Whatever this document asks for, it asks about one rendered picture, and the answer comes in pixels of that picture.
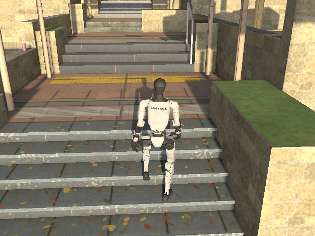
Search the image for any robot right forearm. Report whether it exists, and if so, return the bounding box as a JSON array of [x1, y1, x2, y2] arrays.
[[174, 120, 181, 134]]

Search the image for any robot foot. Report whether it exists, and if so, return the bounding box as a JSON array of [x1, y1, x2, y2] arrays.
[[162, 189, 173, 202], [143, 172, 150, 180]]

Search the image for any robot right upper arm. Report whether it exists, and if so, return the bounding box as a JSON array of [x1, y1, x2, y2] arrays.
[[169, 100, 180, 126]]

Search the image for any robot left upper arm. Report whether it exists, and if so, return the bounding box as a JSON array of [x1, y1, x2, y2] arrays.
[[137, 99, 149, 127]]

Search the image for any left robot hand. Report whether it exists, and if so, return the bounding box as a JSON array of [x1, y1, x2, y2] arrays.
[[131, 140, 142, 152]]

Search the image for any left robot foot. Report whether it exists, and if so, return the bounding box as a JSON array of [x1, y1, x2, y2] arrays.
[[143, 172, 150, 180]]

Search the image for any right robot foot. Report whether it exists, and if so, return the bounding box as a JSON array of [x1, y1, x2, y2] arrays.
[[162, 189, 173, 202]]

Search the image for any right robot hand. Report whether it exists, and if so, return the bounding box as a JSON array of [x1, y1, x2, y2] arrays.
[[169, 132, 181, 140]]

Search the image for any robot left forearm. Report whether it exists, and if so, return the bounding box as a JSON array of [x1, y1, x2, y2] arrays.
[[132, 120, 142, 142]]

